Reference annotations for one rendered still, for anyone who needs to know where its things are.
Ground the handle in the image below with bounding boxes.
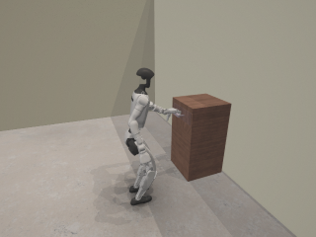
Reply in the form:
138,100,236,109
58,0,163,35
173,113,184,118

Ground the right robot shin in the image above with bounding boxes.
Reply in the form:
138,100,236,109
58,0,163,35
136,170,157,200

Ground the robot right forearm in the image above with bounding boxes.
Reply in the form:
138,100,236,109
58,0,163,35
129,120,147,154

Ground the robot torso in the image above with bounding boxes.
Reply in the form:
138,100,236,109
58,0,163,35
123,92,150,147

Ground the drawer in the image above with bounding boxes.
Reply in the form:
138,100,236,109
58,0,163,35
173,103,192,126

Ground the robot left forearm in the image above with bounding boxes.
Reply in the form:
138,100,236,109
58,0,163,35
152,103,170,116

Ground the left robot hand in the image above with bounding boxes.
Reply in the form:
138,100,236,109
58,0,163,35
166,108,181,121

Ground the robot left upper arm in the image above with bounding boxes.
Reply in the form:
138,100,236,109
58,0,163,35
149,101,154,111

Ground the right robot hand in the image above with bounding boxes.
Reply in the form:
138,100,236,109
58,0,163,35
139,152,153,174

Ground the robot right upper arm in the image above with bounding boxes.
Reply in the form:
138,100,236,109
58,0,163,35
127,95,149,127

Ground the cabinet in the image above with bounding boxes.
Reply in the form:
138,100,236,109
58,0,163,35
171,93,232,182

